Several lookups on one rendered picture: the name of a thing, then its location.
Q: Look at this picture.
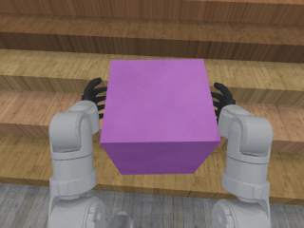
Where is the robot left forearm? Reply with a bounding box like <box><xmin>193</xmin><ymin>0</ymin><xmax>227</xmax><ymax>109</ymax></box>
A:
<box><xmin>47</xmin><ymin>100</ymin><xmax>100</xmax><ymax>228</ymax></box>

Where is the robot right upper arm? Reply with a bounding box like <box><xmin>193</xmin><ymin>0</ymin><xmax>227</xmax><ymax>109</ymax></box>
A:
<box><xmin>212</xmin><ymin>199</ymin><xmax>271</xmax><ymax>228</ymax></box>

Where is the left robot shin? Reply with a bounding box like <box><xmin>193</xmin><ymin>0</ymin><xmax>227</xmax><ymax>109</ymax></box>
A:
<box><xmin>118</xmin><ymin>211</ymin><xmax>127</xmax><ymax>215</ymax></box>

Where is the carton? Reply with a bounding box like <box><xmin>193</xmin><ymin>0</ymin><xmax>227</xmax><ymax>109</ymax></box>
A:
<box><xmin>100</xmin><ymin>59</ymin><xmax>221</xmax><ymax>175</ymax></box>

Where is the robot right forearm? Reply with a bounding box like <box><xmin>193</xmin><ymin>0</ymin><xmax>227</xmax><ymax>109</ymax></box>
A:
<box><xmin>218</xmin><ymin>104</ymin><xmax>274</xmax><ymax>228</ymax></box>

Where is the robot left thigh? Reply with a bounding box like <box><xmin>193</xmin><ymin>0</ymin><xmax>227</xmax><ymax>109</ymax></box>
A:
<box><xmin>105</xmin><ymin>215</ymin><xmax>134</xmax><ymax>228</ymax></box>

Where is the robot left upper arm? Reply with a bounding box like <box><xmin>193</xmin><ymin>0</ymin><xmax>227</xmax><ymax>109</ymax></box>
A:
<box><xmin>48</xmin><ymin>197</ymin><xmax>105</xmax><ymax>228</ymax></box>

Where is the right robot hand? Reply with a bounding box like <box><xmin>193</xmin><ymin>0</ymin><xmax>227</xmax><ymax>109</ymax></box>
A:
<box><xmin>211</xmin><ymin>82</ymin><xmax>236</xmax><ymax>125</ymax></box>

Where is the left robot hand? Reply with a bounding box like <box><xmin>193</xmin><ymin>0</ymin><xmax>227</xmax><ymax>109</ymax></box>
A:
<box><xmin>81</xmin><ymin>77</ymin><xmax>107</xmax><ymax>119</ymax></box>

